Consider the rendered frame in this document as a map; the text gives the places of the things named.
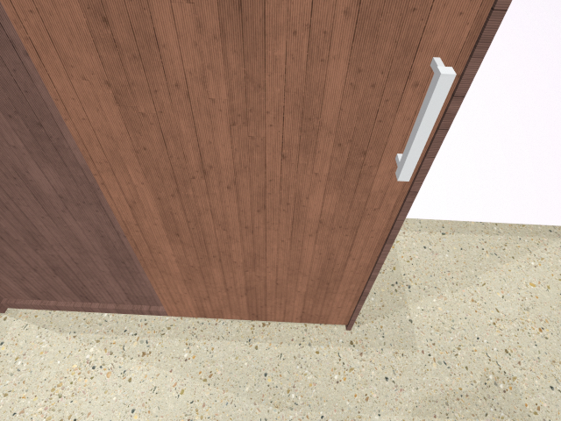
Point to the wardrobe door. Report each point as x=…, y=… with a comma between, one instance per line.
x=59, y=238
x=247, y=147

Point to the handle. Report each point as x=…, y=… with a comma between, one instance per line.
x=432, y=104

